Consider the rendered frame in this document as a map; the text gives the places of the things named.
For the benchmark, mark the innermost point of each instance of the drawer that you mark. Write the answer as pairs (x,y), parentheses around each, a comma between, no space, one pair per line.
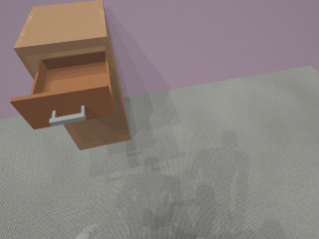
(64,84)

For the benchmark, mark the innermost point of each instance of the handle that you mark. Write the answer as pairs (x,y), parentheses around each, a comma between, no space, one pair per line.
(53,121)

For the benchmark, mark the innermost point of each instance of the cabinet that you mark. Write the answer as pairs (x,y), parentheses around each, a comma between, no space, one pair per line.
(67,29)

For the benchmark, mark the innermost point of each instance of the robot left hand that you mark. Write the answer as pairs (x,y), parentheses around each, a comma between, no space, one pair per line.
(89,232)

